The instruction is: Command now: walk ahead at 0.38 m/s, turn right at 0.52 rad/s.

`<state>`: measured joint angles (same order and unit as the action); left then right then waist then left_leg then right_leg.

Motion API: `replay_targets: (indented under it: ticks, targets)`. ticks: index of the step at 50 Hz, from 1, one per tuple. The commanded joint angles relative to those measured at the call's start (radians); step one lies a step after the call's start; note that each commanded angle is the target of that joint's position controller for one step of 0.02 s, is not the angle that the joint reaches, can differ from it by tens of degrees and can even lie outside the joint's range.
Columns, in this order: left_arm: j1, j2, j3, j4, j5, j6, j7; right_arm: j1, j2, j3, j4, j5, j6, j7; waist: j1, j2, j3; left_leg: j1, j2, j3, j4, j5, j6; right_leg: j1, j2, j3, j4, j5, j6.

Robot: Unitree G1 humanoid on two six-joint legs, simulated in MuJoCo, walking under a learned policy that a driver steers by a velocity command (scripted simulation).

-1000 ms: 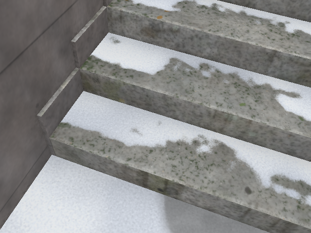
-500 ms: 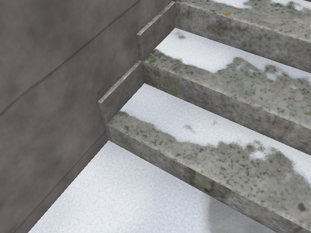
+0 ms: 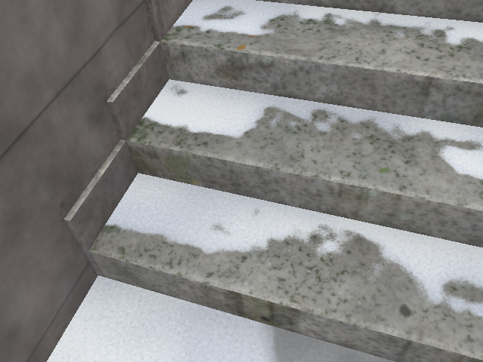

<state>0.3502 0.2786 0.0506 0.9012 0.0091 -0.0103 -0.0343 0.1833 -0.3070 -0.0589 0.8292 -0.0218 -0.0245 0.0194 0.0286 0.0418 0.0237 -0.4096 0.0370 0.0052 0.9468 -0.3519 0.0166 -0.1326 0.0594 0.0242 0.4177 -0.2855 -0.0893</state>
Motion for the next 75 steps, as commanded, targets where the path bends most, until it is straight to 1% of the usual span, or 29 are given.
replay_targets:
  ticks: [1, 3, 7, 8, 9, 12, 15, 16, 17, 18, 19, 21, 22, 28, 33, 34, 39, 40, 41, 42, 43, 46, 58, 64, 67, 68, 69, 71, 75]
  targets:
    - [-0.023, 0.153, 0.032, -0.082, -0.040, -0.073, 0.038, -0.141, -0.151, -0.040, -0.099, 0.051, -0.093, -0.017, 0.011, -0.120, 0.044, -0.354, 0.046, -0.092, -0.026, 0.153, -0.016, 0.221, -0.275, 0.402, -0.279, -0.014, -0.142]
    - [0.028, 0.170, 0.039, -0.071, -0.036, -0.084, 0.051, -0.189, -0.109, -0.033, -0.118, 0.023, -0.104, -0.023, 0.022, -0.105, 0.031, -0.380, 0.027, -0.081, -0.133, 0.246, -0.041, 0.248, -0.260, 0.347, -0.264, 0.128, -0.135]
    - [0.051, 0.166, 0.034, -0.070, -0.018, -0.077, 0.066, -0.266, -0.054, -0.012, -0.142, 0.035, -0.108, -0.008, 0.054, -0.151, 0.058, -0.213, -0.012, -0.001, -0.367, 0.421, -0.078, 0.087, -0.190, 0.197, -0.277, 0.228, -0.095]
    - [0.106, 0.136, 0.027, -0.013, 0.004, -0.072, 0.036, -0.254, 0.021, 0.018, -0.130, -0.034, -0.052, 0.018, 0.050, -0.158, 0.073, -0.121, -0.034, 0.080, -0.352, 0.445, -0.073, 0.009, -0.143, 0.140, -0.266, 0.414, -0.066]
    - [0.129, 0.106, 0.019, -0.004, 0.004, -0.071, 0.027, -0.254, 0.029, 0.022, -0.135, -0.031, -0.030, 0.025, 0.056, -0.157, 0.082, -0.077, -0.040, 0.101, -0.366, 0.453, -0.056, -0.015, -0.139, 0.107, -0.240, 0.557, -0.045]
    - [0.114, 0.114, 0.015, 0.012, 0.013, -0.072, 0.031, -0.228, -0.010, 0.024, -0.126, -0.019, -0.024, 0.020, 0.032, -0.157, 0.064, -0.022, -0.060, 0.109, -0.405, 0.376, 0.007, 0.056, -0.175, 0.095, -0.161, 0.788, -0.018]
    - [0.011, 0.153, 0.020, -0.001, 0.021, -0.070, 0.049, 0.067, -0.077, 0.008, -0.016, -0.020, -0.061, 0.002, -0.108, -0.156, -0.065, 0.193, -0.092, 0.068, -0.521, 0.381, 0.075, 0.170, -0.172, 0.067, 0.143, 1.017, 0.008]
    - [0.018, 0.132, 0.012, -0.008, 0.016, -0.072, 0.054, 0.174, -0.114, 0.001, 0.014, -0.030, -0.075, -0.011, -0.149, -0.109, -0.141, 0.363, 0.003, -0.020, -0.539, 0.539, 0.102, 0.087, -0.144, 0.051, 0.336, 0.804, 0.013]
    - [0.142, 0.046, -0.007, -0.027, 0.003, -0.071, 0.062, 0.214, -0.225, -0.022, 0.009, -0.039, -0.074, -0.016, -0.068, 0.138, -0.287, 0.628, 0.281, -0.311, -0.374, 1.129, 0.216, -0.124, -0.035, -0.017, 0.675, 0.110, 0.046]
    - [0.263, 0.057, -0.009, 0.031, -0.030, -0.055, 0.063, 0.201, -0.182, -0.020, 0.022, -0.004, -0.056, -0.008, -0.036, 0.196, -0.429, 0.715, 0.403, -0.578, -0.478, 1.215, 0.371, -0.265, 0.063, 0.014, 0.870, -0.311, 0.061]
    - [0.157, 0.119, -0.001, 0.039, 0.002, -0.040, 0.066, 0.079, -0.131, -0.014, -0.016, 0.021, -0.048, -0.007, -0.025, 0.000, -0.315, 0.553, 0.342, -0.464, -0.555, 0.948, 0.338, -0.273, -0.009, 0.074, 0.873, -0.203, 0.055]
    - [0.022, 0.078, -0.016, 0.032, 0.012, -0.037, 0.058, -0.041, 0.004, 0.036, -0.016, 0.012, -0.042, -0.022, -0.013, -0.044, -0.115, 0.291, 0.246, -0.256, -0.657, 0.731, 0.250, -0.237, -0.066, 0.088, 0.720, -0.156, 0.065]
    - [0.009, 0.058, -0.022, 0.035, 0.020, -0.023, 0.055, -0.051, 0.017, 0.047, 0.000, 0.013, -0.043, -0.032, 0.003, -0.011, -0.078, 0.196, 0.209, -0.182, -0.686, 0.706, 0.213, -0.160, -0.082, 0.087, 0.619, -0.148, 0.073]
    - [-0.012, 0.046, -0.023, 0.048, 0.011, 0.014, 0.053, 0.003, -0.091, 0.018, 0.054, 0.006, -0.014, -0.046, -0.010, 0.086, -0.096, 0.167, 0.190, -0.080, -0.700, 0.397, 0.206, -0.129, -0.061, -0.017, 0.405, -0.124, 0.087]
    - [-0.106, 0.034, -0.019, -0.008, 0.026, 0.036, 0.034, -0.015, -0.095, 0.000, 0.044, 0.000, 0.015, -0.054, -0.022, 0.055, -0.046, 0.123, 0.239, -0.079, -0.713, 0.165, 0.211, -0.186, -0.082, -0.048, 0.387, -0.105, 0.075]
    - [-0.159, 0.089, 0.009, -0.043, -0.023, 0.035, 0.055, -0.069, -0.160, -0.017, 0.002, 0.001, 0.008, -0.070, -0.032, 0.071, -0.046, 0.133, 0.271, -0.111, -0.762, 0.068, 0.226, -0.215, -0.110, -0.041, 0.413, -0.134, 0.088]
    - [-0.128, 0.064, 0.023, -0.072, -0.018, 0.028, 0.065, -0.107, -0.151, -0.027, -0.006, 0.051, 0.018, -0.100, 0.012, -0.003, -0.061, 0.175, 0.252, -0.034, -0.644, 0.192, 0.167, -0.119, -0.085, -0.084, 0.127, 0.005, 0.062]
    - [-0.106, 0.100, 0.038, -0.075, -0.015, 0.030, 0.062, -0.069, -0.130, -0.024, 0.004, 0.047, 0.022, -0.095, 0.015, -0.027, -0.061, 0.142, 0.209, 0.022, -0.556, 0.191, 0.114, -0.065, -0.088, -0.041, 0.043, 0.091, 0.029]
    - [-0.073, 0.183, 0.063, -0.085, -0.019, 0.036, 0.070, -0.043, -0.079, -0.012, -0.006, 0.022, 0.022, -0.086, -0.002, -0.214, -0.071, 0.025, 0.109, 0.139, -0.316, 0.063, 0.018, 0.017, -0.238, 0.188, -0.085, 0.283, -0.048]
    - [-0.062, 0.265, 0.079, -0.106, 0.005, 0.030, 0.071, -0.158, -0.049, -0.003, -0.074, 0.003, 0.019, -0.089, 0.029, -0.379, -0.015, -0.208, -0.075, 0.127, -0.114, -0.233, -0.060, 0.023, -0.429, 0.510, -0.143, 0.452, -0.241]
    - [-0.068, 0.209, 0.069, -0.117, 0.025, 0.006, 0.068, -0.199, -0.082, -0.015, -0.077, -0.002, 0.020, -0.082, 0.038, -0.227, -0.052, -0.225, -0.063, -0.021, 0.106, -0.285, -0.069, 0.023, -0.414, 0.485, -0.136, 0.502, -0.281]
    - [-0.226, 0.178, 0.066, -0.169, -0.022, -0.022, 0.068, -0.116, -0.125, -0.036, -0.036, 0.007, 0.026, -0.075, -0.043, -0.105, -0.083, -0.270, -0.027, -0.079, 0.161, -0.091, -0.070, 0.060, -0.313, 0.307, -0.078, 0.534, -0.147]
    - [-0.202, 0.214, 0.070, -0.224, -0.013, 0.022, 0.088, -0.203, -0.083, -0.017, -0.073, 0.027, 0.010, -0.069, 0.003, -0.191, -0.123, -0.114, -0.081, -0.083, -0.160, 0.017, -0.112, 0.068, -0.245, 0.381, -0.043, 0.510, -0.127]
    - [-0.232, 0.168, 0.045, -0.230, 0.002, 0.037, 0.088, -0.131, -0.091, -0.015, -0.043, 0.029, -0.014, -0.042, -0.003, -0.198, -0.151, 0.068, -0.052, -0.046, -0.366, 0.027, -0.086, 0.054, -0.240, 0.381, 0.005, 0.540, -0.110]
    - [-0.165, 0.070, 0.002, -0.190, 0.020, 0.027, 0.082, -0.098, -0.072, 0.003, -0.022, -0.010, -0.030, -0.025, -0.007, -0.090, -0.151, 0.349, 0.062, -0.135, -0.649, 0.403, -0.017, -0.077, -0.139, 0.287, 0.042, 0.226, 0.002]
    - [-0.097, 0.060, -0.001, -0.171, 0.040, 0.016, 0.078, -0.125, -0.105, 0.010, -0.039, -0.017, -0.031, -0.023, 0.058, 0.057, -0.143, 0.383, 0.180, -0.274, -0.601, 0.656, 0.057, -0.141, -0.057, 0.204, 0.110, -0.083, 0.043]
    - [-0.125, 0.089, 0.005, -0.178, 0.039, 0.010, 0.079, -0.162, -0.087, 0.018, -0.035, -0.024, -0.033, -0.017, 0.060, 0.097, -0.099, 0.250, 0.235, -0.331, -0.628, 0.579, 0.179, -0.112, -0.049, 0.157, 0.070, -0.110, 0.088]
    - [-0.228, 0.150, 0.023, -0.176, 0.028, 0.004, 0.090, -0.162, -0.122, 0.004, -0.039, 0.000, -0.038, -0.009, 0.004, 0.078, -0.061, 0.204, 0.141, -0.308, -0.639, 0.344, 0.138, -0.067, -0.044, 0.127, 0.050, 0.026, 0.110]
    - [-0.247, 0.128, 0.026, -0.186, 0.009, 0.011, 0.095, -0.123, -0.163, -0.008, -0.050, 0.022, -0.036, -0.018, -0.012, 0.128, -0.044, 0.208, 0.124, -0.371, -0.630, 0.303, 0.132, -0.107, -0.027, 0.079, 0.086, 0.026, 0.112]
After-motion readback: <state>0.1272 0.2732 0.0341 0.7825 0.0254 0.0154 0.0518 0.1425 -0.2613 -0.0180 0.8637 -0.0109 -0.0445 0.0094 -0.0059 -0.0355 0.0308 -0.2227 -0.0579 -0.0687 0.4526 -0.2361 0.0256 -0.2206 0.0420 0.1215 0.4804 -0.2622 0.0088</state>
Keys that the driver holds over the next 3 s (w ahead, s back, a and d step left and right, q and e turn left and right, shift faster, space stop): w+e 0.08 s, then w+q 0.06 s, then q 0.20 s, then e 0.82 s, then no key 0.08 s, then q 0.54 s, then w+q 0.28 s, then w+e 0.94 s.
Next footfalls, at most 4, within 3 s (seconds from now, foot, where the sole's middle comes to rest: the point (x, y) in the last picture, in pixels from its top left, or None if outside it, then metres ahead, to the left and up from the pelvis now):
0.32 left None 0.33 0.08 -0.78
0.80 right None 0.24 -0.12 -0.78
1.34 left None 0.34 0.08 -0.78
2.02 left None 0.31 0.11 -0.78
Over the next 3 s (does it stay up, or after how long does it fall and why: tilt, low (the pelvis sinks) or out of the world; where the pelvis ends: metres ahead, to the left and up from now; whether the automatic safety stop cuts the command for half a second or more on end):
stays up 0.80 -0.06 0.15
